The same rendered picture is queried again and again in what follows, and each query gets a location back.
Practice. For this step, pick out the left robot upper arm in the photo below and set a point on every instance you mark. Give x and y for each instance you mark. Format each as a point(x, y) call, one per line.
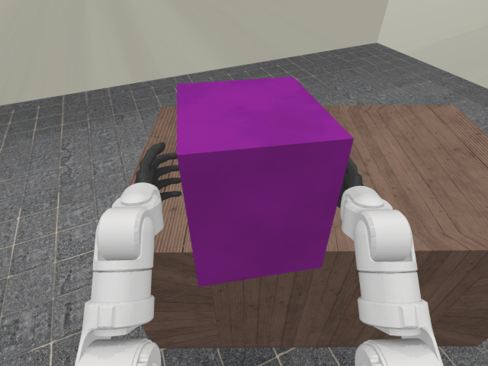
point(121, 352)

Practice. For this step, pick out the pedestal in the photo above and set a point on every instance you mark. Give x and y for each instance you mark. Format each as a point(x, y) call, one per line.
point(429, 162)

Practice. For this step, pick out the right robot upper arm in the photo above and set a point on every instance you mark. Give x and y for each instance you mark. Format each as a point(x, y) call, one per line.
point(395, 352)

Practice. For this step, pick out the robot right hand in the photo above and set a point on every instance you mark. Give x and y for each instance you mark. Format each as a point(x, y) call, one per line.
point(351, 179)

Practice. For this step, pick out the carton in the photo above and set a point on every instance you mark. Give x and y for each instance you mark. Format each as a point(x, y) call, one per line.
point(262, 164)

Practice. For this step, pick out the right robot forearm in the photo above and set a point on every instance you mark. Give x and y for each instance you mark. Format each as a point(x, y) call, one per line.
point(385, 257)

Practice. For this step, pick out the robot left hand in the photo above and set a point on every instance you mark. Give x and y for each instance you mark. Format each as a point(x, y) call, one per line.
point(149, 173)

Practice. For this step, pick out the left robot forearm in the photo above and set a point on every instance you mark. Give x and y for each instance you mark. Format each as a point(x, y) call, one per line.
point(121, 297)

